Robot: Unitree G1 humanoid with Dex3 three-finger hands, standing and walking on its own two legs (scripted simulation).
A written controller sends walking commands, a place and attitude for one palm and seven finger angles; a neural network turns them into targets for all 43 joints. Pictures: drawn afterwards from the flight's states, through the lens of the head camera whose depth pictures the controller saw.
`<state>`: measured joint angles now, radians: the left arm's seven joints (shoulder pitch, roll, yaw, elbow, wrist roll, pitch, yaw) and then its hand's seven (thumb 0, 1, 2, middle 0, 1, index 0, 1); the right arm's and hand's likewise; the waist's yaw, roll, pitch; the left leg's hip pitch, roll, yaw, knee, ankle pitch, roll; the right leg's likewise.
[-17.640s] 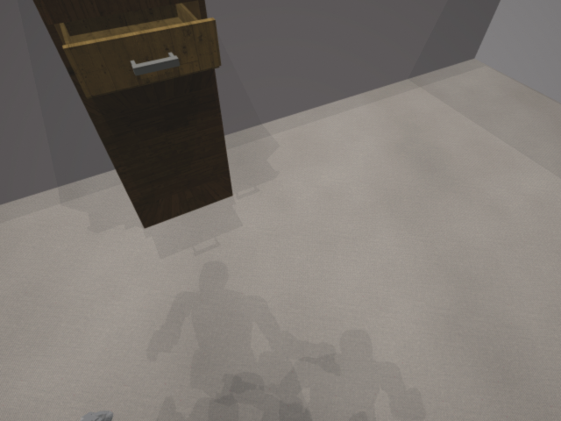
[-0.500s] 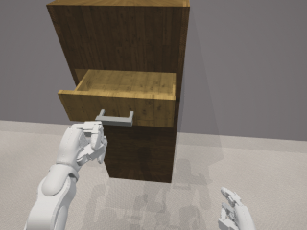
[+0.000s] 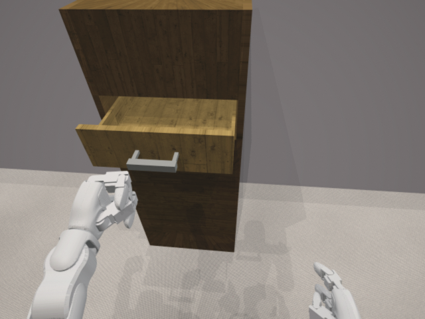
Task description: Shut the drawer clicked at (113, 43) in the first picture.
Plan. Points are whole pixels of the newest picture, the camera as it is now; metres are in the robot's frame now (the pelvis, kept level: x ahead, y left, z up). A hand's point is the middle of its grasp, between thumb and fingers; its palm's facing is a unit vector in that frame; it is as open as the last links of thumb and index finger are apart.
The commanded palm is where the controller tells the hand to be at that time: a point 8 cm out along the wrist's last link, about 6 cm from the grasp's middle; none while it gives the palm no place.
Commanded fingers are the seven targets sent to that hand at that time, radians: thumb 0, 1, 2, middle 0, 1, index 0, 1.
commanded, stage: bring the fist close to the handle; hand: left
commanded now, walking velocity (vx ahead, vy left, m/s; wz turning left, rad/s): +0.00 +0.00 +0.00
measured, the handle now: (154, 160) +0.46 +0.19 +0.04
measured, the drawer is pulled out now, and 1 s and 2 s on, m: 0.15 0.15 0.13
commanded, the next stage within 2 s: push the drawer shut in 1.30 s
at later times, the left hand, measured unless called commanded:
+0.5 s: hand (142, 202) +0.31 +0.17 +0.08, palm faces -0.02 -1.00 -0.01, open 3.3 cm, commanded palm +0.30 +0.22 +0.08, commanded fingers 0.00 0.90 0.90 -1.40 -1.60 -1.40 -1.60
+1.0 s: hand (157, 195) +0.36 +0.16 +0.03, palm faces -0.03 -1.00 -0.02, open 3.3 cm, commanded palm +0.34 +0.22 +0.04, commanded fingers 0.00 0.90 0.90 -1.40 -1.60 -1.40 -1.60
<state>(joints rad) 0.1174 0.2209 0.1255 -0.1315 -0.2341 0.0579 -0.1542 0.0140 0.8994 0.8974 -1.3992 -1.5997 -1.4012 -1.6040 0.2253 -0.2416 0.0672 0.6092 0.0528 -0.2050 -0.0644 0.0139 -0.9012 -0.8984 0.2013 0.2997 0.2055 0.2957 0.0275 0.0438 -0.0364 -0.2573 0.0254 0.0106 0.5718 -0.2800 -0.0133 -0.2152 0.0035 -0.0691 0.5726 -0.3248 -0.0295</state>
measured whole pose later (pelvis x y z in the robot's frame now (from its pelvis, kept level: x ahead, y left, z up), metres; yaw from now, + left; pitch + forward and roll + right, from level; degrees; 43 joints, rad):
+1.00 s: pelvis +0.00 +0.02 -0.03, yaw -2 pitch +9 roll +0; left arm -0.27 0.21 0.15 0.52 -0.17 -0.34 -0.12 0.02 0.90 0.90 -1.40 -1.60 -1.40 -1.60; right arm 0.28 -0.24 0.02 0.62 0.02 -0.08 -0.01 0.01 -0.90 -0.90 0.20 0.30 0.21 0.30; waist -0.04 0.01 -0.07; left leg -0.62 0.03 0.04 0.84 -0.39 0.01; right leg -0.59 -0.01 -0.04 0.84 -0.42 -0.01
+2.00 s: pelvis -0.02 +0.01 -0.04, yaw -1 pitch +12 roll -1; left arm -0.61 0.29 0.22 0.91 -0.15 -0.40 -0.16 -0.03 0.81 0.92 -1.40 -1.60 -1.40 -1.60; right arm 0.32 -0.25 0.02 0.66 0.03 -0.02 -0.03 0.01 -0.90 -0.90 0.20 0.30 0.21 0.30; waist -0.08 0.01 -0.08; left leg -0.73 0.04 0.01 0.90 -0.38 0.00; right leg -0.68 0.00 -0.06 0.88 -0.41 -0.02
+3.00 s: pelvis -0.01 +0.02 -0.05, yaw -2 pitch +20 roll -3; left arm -1.03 0.47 0.36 1.27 -0.03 -0.39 -0.11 0.04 0.86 0.93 -1.40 -1.60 -1.40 -1.60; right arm 0.41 -0.26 0.04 0.66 -0.03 0.04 0.01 0.00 -0.90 -0.90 0.20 0.30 0.21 0.30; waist -0.20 0.03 -0.10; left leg -0.93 0.05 0.01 0.99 -0.42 0.01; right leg -0.87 0.02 -0.06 0.93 -0.42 -0.01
